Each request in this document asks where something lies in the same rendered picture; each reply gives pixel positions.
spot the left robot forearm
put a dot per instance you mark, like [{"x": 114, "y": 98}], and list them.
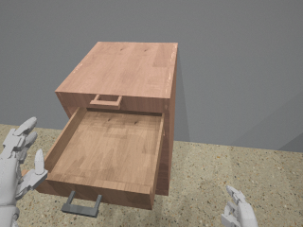
[{"x": 8, "y": 216}]

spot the drawer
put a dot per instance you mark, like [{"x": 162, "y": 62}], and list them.
[{"x": 113, "y": 153}]

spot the handle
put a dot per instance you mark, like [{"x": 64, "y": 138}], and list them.
[
  {"x": 91, "y": 212},
  {"x": 102, "y": 104}
]

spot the robot left hand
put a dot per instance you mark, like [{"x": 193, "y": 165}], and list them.
[{"x": 16, "y": 145}]

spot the cabinet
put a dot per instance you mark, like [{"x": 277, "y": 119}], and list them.
[{"x": 140, "y": 76}]

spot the robot right hand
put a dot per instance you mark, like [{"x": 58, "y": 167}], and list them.
[{"x": 244, "y": 215}]

